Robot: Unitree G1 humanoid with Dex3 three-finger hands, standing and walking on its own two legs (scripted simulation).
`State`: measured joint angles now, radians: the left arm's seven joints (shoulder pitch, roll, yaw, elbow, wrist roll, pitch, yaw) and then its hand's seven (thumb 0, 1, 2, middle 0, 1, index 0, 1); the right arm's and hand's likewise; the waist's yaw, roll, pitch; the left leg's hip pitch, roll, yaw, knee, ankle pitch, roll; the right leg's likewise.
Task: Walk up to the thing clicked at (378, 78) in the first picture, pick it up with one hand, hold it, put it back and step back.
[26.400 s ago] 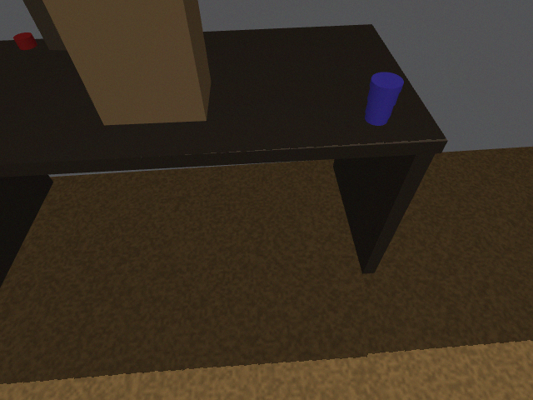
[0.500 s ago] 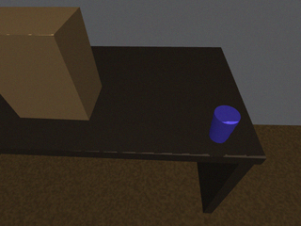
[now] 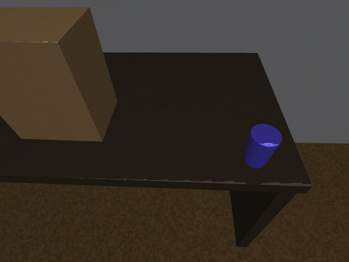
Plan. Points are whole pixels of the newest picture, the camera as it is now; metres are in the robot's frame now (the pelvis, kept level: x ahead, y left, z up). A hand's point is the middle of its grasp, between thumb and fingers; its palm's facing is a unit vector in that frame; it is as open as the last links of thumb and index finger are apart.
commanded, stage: home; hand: right
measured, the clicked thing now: (260, 148) +0.40 -0.20 +0.01
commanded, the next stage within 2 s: stand in 0.46 s
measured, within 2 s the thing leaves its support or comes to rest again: neither
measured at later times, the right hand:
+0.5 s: hand out of the picture +0.06 -0.26 -0.16, palm faces -0.04 +0.94 -0.35, open 17.1 cm
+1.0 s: hand out of the picture +0.05 -0.25 -0.16, palm faces -0.03 +0.94 -0.34, open 9.1 cm
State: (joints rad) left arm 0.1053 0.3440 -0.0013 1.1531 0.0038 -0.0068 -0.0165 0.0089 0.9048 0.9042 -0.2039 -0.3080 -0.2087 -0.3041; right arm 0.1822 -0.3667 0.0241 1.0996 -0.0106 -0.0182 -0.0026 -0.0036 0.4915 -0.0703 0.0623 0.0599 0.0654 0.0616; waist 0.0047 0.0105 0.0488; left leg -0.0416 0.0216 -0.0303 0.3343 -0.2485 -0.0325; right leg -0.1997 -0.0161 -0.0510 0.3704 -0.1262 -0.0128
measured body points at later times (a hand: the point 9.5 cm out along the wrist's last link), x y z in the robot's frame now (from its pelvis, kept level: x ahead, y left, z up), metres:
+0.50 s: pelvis +0.01 +0.00 +0.00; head +0.01 -0.01 +0.45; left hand +0.08 +0.30 -0.13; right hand +0.06 -0.31 -0.14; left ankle -0.04 +0.14 -0.75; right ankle +0.05 -0.11 -0.75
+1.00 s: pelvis +0.01 +0.00 +0.00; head +0.02 -0.01 +0.45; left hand +0.08 +0.30 -0.13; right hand +0.05 -0.30 -0.14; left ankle -0.04 +0.14 -0.75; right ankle +0.05 -0.11 -0.75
